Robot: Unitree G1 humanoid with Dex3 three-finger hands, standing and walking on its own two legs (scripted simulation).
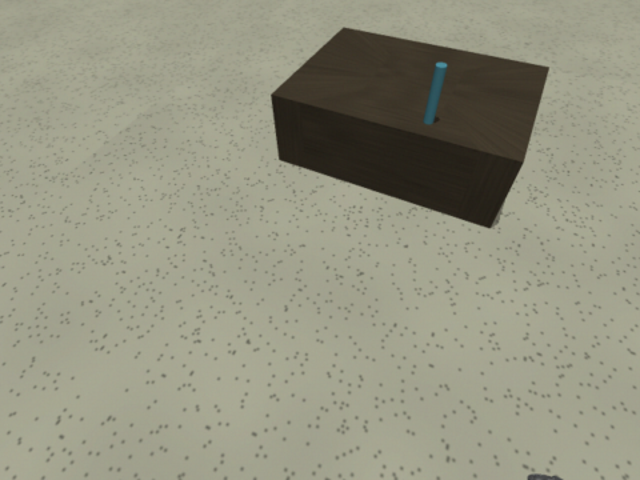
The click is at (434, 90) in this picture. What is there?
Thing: slim round
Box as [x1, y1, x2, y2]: [423, 62, 446, 124]
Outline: 442,62 438,62 435,65 423,120 425,123 428,124 432,123 444,77 446,64
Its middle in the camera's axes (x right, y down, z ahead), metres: +0.43 -0.54 +1.43
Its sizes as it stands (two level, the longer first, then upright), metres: 0.041 0.041 0.229
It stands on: a support 0.36 m high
